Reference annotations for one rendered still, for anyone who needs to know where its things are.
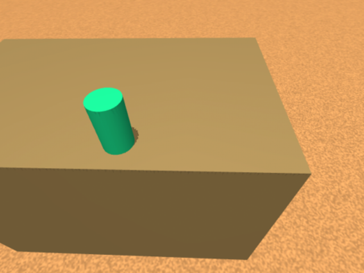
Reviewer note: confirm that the can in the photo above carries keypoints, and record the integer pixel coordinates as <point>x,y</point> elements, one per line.
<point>108,115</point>

